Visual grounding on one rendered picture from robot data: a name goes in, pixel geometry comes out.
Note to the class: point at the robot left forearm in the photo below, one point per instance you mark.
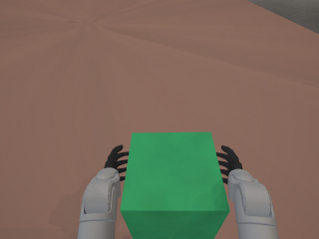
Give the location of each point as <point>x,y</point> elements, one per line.
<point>99,206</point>

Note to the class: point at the robot left hand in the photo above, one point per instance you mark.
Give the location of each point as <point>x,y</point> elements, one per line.
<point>113,163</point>

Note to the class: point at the robot right hand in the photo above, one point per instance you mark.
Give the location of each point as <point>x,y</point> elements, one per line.
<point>233,161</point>

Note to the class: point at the carton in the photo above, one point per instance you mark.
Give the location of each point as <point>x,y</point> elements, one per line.
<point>173,186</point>

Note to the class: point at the robot right forearm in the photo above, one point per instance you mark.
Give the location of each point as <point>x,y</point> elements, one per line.
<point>253,206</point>

